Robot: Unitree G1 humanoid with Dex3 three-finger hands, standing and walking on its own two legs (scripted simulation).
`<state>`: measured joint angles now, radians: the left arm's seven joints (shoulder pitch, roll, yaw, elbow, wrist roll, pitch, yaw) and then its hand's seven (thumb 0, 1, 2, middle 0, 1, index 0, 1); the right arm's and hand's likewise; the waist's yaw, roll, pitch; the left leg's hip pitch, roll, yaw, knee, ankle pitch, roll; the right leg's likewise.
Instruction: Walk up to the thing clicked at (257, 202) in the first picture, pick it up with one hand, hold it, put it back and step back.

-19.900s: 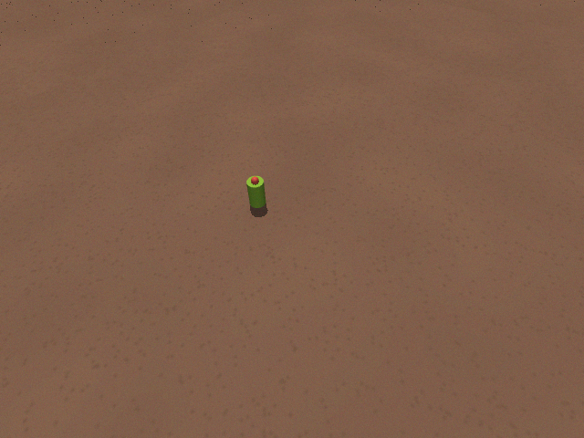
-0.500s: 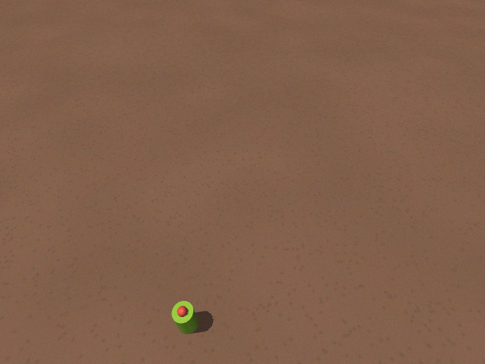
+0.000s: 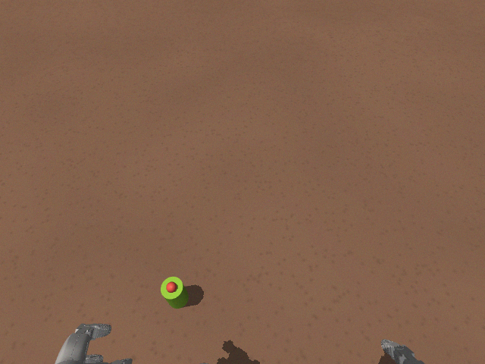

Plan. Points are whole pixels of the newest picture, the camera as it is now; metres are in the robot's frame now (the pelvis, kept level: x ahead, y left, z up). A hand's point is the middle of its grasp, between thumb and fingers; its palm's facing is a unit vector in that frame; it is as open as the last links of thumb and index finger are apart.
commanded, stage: rise first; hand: left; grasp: from above
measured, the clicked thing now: (174, 292) +0.43 +0.26 -0.67
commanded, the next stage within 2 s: none
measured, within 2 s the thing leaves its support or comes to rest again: neither
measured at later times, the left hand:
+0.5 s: hand out of the picture +0.15 +0.26 -0.19, palm faces -0.14 -0.88 -0.45, open 14.0 cm
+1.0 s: hand out of the picture +0.15 +0.29 -0.27, palm faces -0.32 -0.75 -0.58, open 14.1 cm
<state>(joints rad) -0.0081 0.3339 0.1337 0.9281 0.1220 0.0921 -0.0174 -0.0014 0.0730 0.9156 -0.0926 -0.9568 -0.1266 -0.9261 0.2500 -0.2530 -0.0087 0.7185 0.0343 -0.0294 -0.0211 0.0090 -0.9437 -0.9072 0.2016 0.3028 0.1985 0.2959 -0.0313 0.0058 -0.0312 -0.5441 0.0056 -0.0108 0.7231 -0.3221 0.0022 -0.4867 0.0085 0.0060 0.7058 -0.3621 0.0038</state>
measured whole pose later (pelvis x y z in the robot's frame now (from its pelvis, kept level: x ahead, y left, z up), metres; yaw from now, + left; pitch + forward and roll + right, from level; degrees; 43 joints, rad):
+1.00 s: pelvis -0.02 +0.00 -0.13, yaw +0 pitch +25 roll -3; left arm 0.15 0.41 0.12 0.50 0.39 0.12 0.02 -0.01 -0.54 0.94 -0.08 -1.08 -0.10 -1.07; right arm 0.15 -0.26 -0.02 0.54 0.00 -0.20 -0.02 0.01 -0.92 -0.90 0.20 0.30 0.20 0.30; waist -0.02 0.01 -0.16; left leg -1.31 0.00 -0.04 1.47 -0.60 0.01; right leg -1.23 0.02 -0.02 1.44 -0.65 0.01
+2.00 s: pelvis -0.08 +0.01 -0.37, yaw -7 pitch +34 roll -8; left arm -0.75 0.74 0.14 1.20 1.18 -0.28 0.26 -0.01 -0.52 1.00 -0.08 -1.03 -0.08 -1.02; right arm 0.11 -0.27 -0.01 0.74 -0.08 -0.02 0.10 0.01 -0.91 -0.90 0.20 0.30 0.20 0.30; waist -0.10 -0.01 -0.09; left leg -2.21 0.02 -0.11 2.25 -0.64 0.01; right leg -2.09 0.05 -0.09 2.20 -0.71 0.02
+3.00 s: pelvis -0.08 +0.00 -0.40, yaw -10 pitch +35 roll -8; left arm -1.03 0.68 0.07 1.46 1.28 -0.13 0.47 0.00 -0.51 0.96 -0.08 -1.08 -0.11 -1.06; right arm 0.12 -0.26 0.07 0.74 -0.14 -0.04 0.11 0.00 -0.92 -0.90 0.20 0.30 0.20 0.30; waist -0.25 -0.01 -0.06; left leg -2.30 0.05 -0.14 2.34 -0.66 0.00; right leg -2.20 0.08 -0.11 2.28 -0.70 0.02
